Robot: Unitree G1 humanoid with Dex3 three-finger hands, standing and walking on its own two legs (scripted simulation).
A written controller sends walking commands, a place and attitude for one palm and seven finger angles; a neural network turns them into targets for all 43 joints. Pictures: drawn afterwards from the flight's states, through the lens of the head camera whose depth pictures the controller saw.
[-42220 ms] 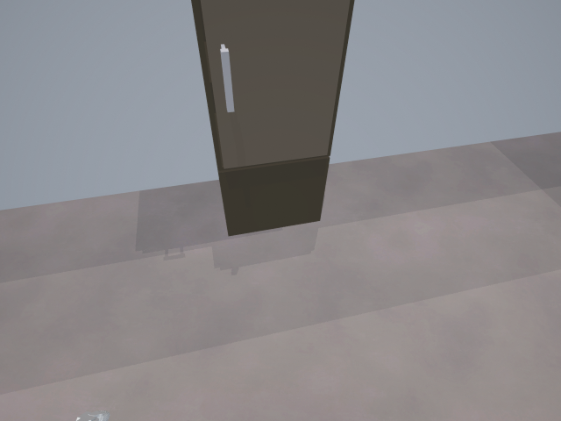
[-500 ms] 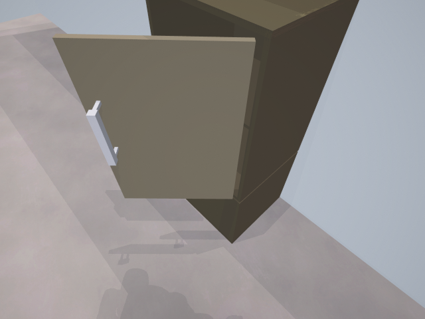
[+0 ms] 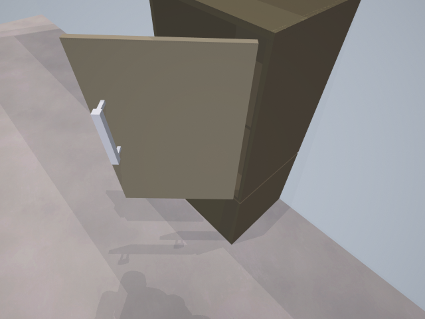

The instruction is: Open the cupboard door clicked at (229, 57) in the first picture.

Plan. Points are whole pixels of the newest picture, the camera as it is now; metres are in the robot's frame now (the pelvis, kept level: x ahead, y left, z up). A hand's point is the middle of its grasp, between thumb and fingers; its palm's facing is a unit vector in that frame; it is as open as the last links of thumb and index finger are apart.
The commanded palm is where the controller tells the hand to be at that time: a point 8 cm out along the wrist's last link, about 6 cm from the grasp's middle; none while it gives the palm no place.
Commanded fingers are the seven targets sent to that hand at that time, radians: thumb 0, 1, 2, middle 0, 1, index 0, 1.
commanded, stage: shuffle to correct the standing spot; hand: left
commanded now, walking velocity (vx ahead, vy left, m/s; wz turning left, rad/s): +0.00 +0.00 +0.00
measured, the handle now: (109, 134) +0.54 +0.31 +0.00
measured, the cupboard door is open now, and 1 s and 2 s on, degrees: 46 46 46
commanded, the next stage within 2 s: come to a stop and stand still in 0.24 s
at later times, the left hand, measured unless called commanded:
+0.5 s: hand out of the picture +0.01 +0.24 -0.19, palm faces +0.03 -0.97 -0.23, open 7.4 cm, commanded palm none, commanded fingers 0.00 0.90 0.90 -0.20 -0.30 -0.20 -0.30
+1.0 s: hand out of the picture +0.00 +0.21 -0.18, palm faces +0.03 -0.97 -0.23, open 7.4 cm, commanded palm none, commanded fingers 0.00 0.90 0.90 -0.20 -0.30 -0.20 -0.30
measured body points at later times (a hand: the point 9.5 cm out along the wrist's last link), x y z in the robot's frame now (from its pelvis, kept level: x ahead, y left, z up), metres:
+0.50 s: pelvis -0.01 +0.04 -0.01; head +0.01 +0.05 +0.44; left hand +0.01 +0.29 -0.17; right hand -0.01 -0.18 -0.16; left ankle -0.03 +0.13 -0.75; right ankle -0.02 -0.09 -0.73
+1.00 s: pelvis -0.02 +0.02 -0.01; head -0.04 +0.02 +0.44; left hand +0.00 +0.26 -0.16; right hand +0.01 -0.23 -0.16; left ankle -0.03 +0.13 -0.75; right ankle -0.02 -0.08 -0.75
